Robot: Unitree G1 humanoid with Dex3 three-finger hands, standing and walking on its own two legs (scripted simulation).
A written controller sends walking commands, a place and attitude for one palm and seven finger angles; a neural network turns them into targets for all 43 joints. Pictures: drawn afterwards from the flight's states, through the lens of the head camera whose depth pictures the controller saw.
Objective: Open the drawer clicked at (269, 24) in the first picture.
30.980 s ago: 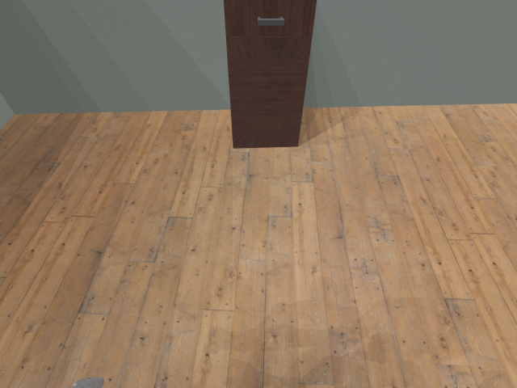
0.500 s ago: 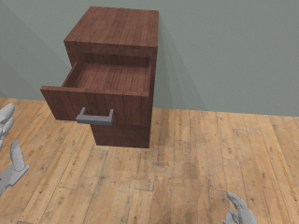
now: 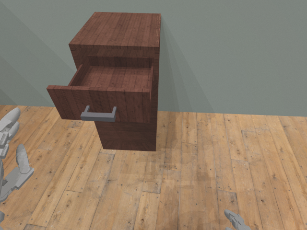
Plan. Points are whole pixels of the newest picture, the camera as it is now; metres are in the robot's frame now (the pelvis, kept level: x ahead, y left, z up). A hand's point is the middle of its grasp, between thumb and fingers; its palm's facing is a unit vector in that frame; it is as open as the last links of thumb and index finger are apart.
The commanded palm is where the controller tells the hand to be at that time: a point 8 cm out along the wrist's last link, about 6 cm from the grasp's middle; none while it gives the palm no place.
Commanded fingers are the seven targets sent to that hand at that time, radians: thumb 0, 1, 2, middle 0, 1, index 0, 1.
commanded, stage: let the arm hang, fingers relaxed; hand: left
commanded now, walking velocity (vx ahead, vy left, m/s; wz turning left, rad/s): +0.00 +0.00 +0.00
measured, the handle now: (99, 112) +0.51 +0.22 -0.01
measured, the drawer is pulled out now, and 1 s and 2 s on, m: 0.30 0.30 0.30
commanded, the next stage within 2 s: look to check the result in 1.12 s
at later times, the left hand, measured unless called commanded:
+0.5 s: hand out of the picture -0.02 +0.20 -0.16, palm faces +0.07 -0.97 -0.23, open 7.1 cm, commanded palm none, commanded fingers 0.00 0.90 0.90 -0.20 -0.30 -0.20 -0.30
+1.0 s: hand out of the picture -0.02 +0.17 -0.16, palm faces +0.04 -0.99 -0.15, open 7.3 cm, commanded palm none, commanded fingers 0.00 0.90 0.90 -0.20 -0.30 -0.20 -0.30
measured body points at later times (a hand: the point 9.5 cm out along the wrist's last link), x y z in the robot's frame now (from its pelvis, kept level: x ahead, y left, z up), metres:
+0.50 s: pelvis +0.00 +0.01 +0.01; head +0.02 +0.01 +0.46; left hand -0.02 +0.25 -0.14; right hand -0.01 -0.21 -0.15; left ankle +0.00 +0.13 -0.73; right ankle +0.03 -0.08 -0.73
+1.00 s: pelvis -0.01 +0.03 +0.01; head +0.00 +0.02 +0.46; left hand -0.02 +0.23 -0.15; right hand -0.05 -0.17 -0.15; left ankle +0.00 +0.13 -0.73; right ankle +0.03 -0.07 -0.73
